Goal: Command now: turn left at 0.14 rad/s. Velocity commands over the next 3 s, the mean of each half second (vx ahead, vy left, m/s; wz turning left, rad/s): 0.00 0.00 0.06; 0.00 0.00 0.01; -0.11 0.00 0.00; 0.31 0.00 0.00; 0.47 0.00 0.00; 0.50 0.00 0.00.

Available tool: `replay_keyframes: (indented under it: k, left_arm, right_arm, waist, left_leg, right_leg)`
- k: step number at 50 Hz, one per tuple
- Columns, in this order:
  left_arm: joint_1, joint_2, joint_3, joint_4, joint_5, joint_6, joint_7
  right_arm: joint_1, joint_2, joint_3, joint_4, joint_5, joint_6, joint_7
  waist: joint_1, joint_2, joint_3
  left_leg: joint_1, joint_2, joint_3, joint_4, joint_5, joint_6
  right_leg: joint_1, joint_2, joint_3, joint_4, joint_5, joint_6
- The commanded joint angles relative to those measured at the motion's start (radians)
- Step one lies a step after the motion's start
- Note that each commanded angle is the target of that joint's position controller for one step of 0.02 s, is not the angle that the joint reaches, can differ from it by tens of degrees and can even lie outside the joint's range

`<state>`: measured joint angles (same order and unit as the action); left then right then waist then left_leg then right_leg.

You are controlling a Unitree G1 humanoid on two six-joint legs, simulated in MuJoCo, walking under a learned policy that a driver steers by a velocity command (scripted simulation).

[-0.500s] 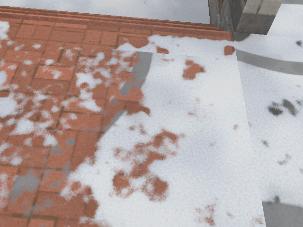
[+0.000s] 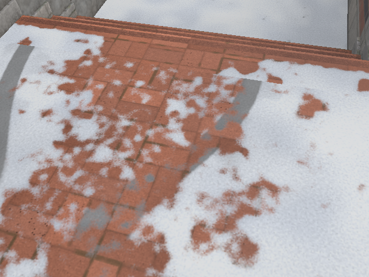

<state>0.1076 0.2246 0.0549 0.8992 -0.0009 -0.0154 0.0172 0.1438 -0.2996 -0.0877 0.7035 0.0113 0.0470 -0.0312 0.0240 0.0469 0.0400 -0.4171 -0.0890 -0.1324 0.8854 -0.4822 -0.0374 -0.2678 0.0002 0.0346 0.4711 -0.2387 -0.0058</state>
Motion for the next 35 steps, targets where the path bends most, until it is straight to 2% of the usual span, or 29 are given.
replay_keyframes:
  k: [1, 2, 3, 4, 5, 6, 7, 8, 9, 10, 11, 12, 17, 19, 35]
  left_arm:
    - [-0.091, 0.129, 0.018, -0.053, -0.009, -0.002, -0.001]
    - [-0.059, 0.127, 0.015, -0.040, -0.007, 0.003, -0.002]
    - [-0.041, 0.136, 0.014, -0.032, -0.009, 0.007, -0.002]
    - [-0.039, 0.141, 0.010, -0.030, -0.015, 0.008, -0.002]
    - [-0.016, 0.140, 0.008, -0.026, -0.017, 0.005, -0.003]
    - [0.004, 0.133, 0.003, -0.027, -0.008, -0.006, -0.009]
    - [0.034, 0.133, 0.001, -0.026, 0.010, -0.020, -0.022]
    - [0.034, 0.100, -0.007, -0.019, 0.007, -0.023, -0.025]
    - [-0.018, 0.130, -0.003, -0.015, 0.003, -0.021, -0.024]
    - [-0.033, 0.125, -0.004, -0.012, -0.003, -0.015, -0.021]
    - [-0.032, 0.119, -0.005, -0.006, -0.004, -0.007, -0.014]
    - [-0.024, 0.130, 0.000, -0.005, 0.004, -0.005, -0.007]
    - [-0.009, 0.117, -0.001, 0.030, -0.001, -0.004, 0.001]
    - [-0.006, 0.127, -0.001, 0.048, 0.000, -0.002, 0.007]
    - [0.028, 0.146, -0.010, 0.128, -0.002, -0.002, 0.019]
  right_arm:
    - [0.019, -0.016, -0.004, -0.038, -0.001, 0.000, 0.010]
    - [-0.009, 0.000, 0.003, -0.038, 0.002, -0.005, 0.015]
    - [-0.010, -0.007, 0.001, -0.029, 0.007, -0.007, 0.018]
    - [0.013, -0.016, -0.002, -0.012, 0.008, -0.009, 0.021]
    - [0.021, -0.037, -0.007, 0.001, 0.001, -0.010, 0.023]
    - [0.026, -0.079, -0.012, 0.000, -0.011, -0.009, 0.020]
    - [0.029, -0.136, -0.021, 0.000, -0.017, -0.006, 0.015]
    - [0.014, -0.111, -0.018, 0.024, -0.017, -0.007, 0.024]
    - [-0.003, -0.078, -0.012, 0.018, -0.019, -0.013, 0.031]
    - [-0.017, -0.064, -0.005, 0.020, -0.028, -0.021, 0.031]
    - [-0.017, -0.075, -0.005, 0.025, -0.027, -0.029, 0.030]
    - [-0.014, -0.079, -0.005, 0.036, -0.022, -0.036, 0.024]
    - [0.005, -0.064, 0.004, 0.071, -0.018, -0.042, 0.011]
    - [0.004, -0.061, 0.006, 0.078, -0.019, -0.045, 0.007]
    - [0.016, -0.048, 0.018, 0.177, -0.015, -0.044, 0.006]
  waist:
    - [-0.030, -0.197, -0.109]
    - [-0.008, -0.209, -0.111]
    - [-0.008, -0.210, -0.114]
    - [-0.028, -0.203, -0.115]
    - [-0.026, -0.189, -0.119]
    - [-0.015, -0.137, -0.142]
    - [0.022, -0.027, -0.157]
    - [0.031, 0.078, -0.164]
    - [0.001, 0.033, -0.110]
    - [0.000, 0.020, -0.088]
    - [0.000, 0.017, -0.066]
    - [0.007, 0.024, -0.045]
    - [0.002, -0.001, -0.032]
    - [-0.006, -0.011, -0.021]
    - [-0.007, -0.032, -0.029]
  left_leg:
    - [0.066, 0.076, 0.044, -0.119, 0.025, -0.022]
    - [0.102, 0.074, 0.065, -0.209, 0.048, -0.018]
    - [0.147, 0.069, 0.085, -0.308, 0.108, -0.009]
    - [0.213, 0.060, 0.107, -0.446, 0.223, 0.005]
    - [0.279, 0.064, 0.096, -0.513, 0.323, 0.021]
    - [0.353, 0.113, 0.037, -0.492, 0.464, 0.039]
    - [0.396, 0.176, -0.015, -0.419, 0.637, 0.073]
    - [0.290, 0.174, -0.017, -0.424, 0.461, 0.102]
    - [0.238, 0.152, -0.018, -0.450, 0.376, 0.098]
    - [0.216, 0.151, -0.024, -0.463, 0.352, 0.091]
    - [0.202, 0.143, -0.019, -0.467, 0.359, 0.084]
    - [0.202, 0.137, -0.017, -0.466, 0.384, 0.077]
    - [0.219, 0.132, -0.017, -0.468, 0.387, 0.077]
    - [0.228, 0.129, -0.013, -0.472, 0.401, 0.074]
    - [0.251, 0.103, 0.020, -0.477, 0.408, 0.072]
  right_leg:
    - [0.103, -0.182, 0.140, -0.095, 0.468, -0.180]
    - [0.114, -0.173, 0.136, -0.089, 0.461, -0.177]
    - [0.121, -0.168, 0.135, -0.077, 0.446, -0.173]
    - [0.114, -0.156, 0.129, -0.063, 0.415, -0.157]
    - [0.100, -0.145, 0.133, -0.060, 0.370, -0.128]
    - [0.064, -0.129, 0.127, -0.049, 0.298, -0.082]
    - [0.019, -0.077, 0.077, -0.022, 0.216, -0.043]
    - [0.090, -0.036, 0.016, -0.042, 0.110, -0.009]
    - [0.104, -0.027, -0.002, -0.012, 0.099, 0.009]
    - [0.096, -0.028, -0.005, -0.006, 0.121, 0.009]
    - [0.094, -0.030, -0.004, 0.001, 0.143, 0.005]
    - [0.086, -0.033, -0.003, -0.005, 0.146, 0.009]
    - [0.083, -0.031, -0.006, -0.018, 0.124, 0.022]
    - [0.077, -0.036, -0.001, -0.030, 0.126, 0.020]
    - [0.083, -0.036, -0.008, -0.046, 0.123, 0.025]
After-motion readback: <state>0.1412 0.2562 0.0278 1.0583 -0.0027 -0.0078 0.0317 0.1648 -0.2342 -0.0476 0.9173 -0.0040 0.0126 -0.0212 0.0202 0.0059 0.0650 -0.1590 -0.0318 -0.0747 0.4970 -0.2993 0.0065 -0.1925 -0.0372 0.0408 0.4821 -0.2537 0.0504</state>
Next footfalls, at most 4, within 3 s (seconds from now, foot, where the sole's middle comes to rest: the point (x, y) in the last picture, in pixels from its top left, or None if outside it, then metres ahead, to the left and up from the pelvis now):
0.12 left None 0.02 0.14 -0.78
1.58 left None -0.13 0.10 -0.78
2.06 right None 0.18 -0.17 -0.78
2.62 left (199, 255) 0.53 0.03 -0.78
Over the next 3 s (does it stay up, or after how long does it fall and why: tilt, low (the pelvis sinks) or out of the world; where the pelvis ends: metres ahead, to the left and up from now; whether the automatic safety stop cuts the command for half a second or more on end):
stays up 0.55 -0.07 0.01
